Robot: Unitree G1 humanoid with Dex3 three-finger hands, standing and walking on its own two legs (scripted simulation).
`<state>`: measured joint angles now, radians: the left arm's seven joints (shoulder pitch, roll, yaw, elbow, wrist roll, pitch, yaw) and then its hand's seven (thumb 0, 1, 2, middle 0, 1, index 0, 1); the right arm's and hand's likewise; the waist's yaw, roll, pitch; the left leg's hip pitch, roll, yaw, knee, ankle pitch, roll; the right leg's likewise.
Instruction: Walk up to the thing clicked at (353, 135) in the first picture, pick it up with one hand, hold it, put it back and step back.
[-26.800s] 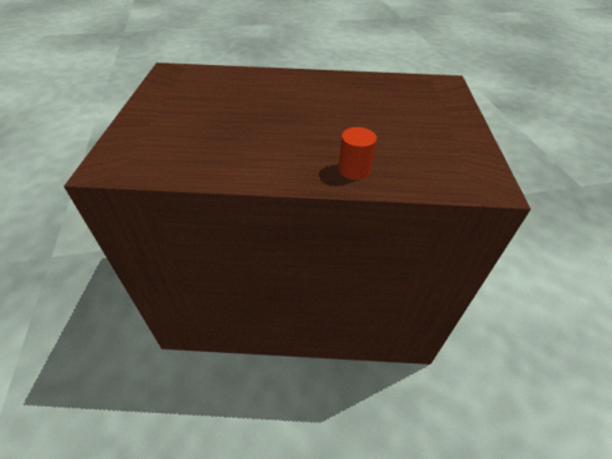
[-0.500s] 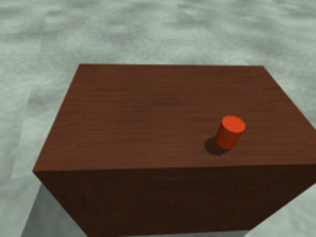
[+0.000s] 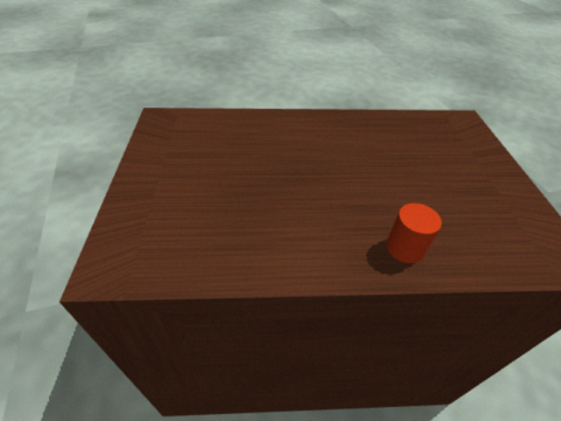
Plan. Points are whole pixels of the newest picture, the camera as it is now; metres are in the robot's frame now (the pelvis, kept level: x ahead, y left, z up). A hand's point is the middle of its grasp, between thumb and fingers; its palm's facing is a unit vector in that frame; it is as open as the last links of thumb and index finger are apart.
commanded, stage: stand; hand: right
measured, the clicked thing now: (412, 233) +0.45 -0.23 +0.01
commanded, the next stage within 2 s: none
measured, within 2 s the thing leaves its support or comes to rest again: neither
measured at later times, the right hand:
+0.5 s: hand out of the picture +0.09 -0.25 -0.15, palm faces -0.03 +0.93 -0.36, open 7.8 cm
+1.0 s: hand out of the picture +0.08 -0.25 -0.16, palm faces -0.04 +0.93 -0.35, open 7.4 cm
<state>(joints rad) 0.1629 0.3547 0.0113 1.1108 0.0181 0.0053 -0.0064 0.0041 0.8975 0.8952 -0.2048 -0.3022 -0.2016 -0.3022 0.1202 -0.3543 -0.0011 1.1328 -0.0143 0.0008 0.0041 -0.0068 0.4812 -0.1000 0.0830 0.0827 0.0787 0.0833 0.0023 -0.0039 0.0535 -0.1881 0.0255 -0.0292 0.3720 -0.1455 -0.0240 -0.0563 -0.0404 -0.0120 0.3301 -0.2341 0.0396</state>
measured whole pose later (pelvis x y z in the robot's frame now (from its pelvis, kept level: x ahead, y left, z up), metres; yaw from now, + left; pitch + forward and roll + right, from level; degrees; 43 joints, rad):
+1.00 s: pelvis +0.01 +0.00 +0.00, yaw +1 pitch -2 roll +0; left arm 0.17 0.35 0.02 1.10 0.02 0.00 0.00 0.00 0.90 0.89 -0.20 -0.30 -0.20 -0.30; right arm 0.12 -0.35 0.00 1.13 -0.01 0.00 0.00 0.00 -0.90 -0.90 0.20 0.30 0.20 0.30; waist 0.01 0.00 0.06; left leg -0.18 0.02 -0.04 0.37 -0.16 -0.02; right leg -0.04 -0.05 -0.03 0.32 -0.24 0.04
